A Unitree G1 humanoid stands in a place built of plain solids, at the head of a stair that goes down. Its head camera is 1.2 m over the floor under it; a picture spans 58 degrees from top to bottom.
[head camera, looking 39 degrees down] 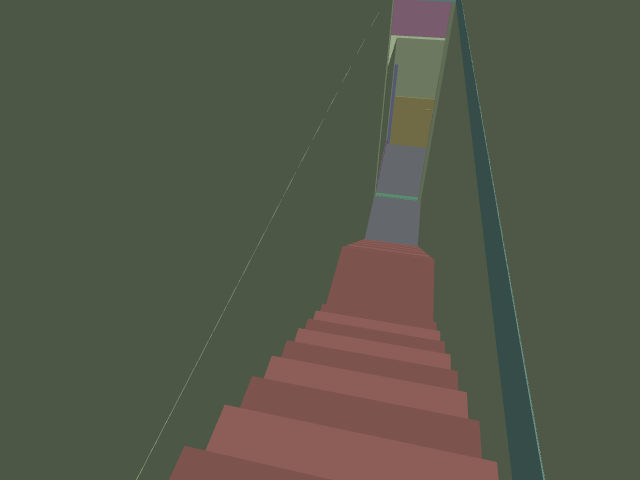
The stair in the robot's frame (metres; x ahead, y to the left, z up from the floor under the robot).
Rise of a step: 0.20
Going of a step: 0.27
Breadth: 1.14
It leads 12 degrees to the right of straight ahead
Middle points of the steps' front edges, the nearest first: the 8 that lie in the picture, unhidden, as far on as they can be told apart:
0.82 -0.13 -0.40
1.08 -0.19 -0.60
1.34 -0.24 -0.80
1.61 -0.30 -1.00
1.87 -0.36 -1.20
2.13 -0.42 -1.40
2.39 -0.47 -1.60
2.65 -0.53 -1.80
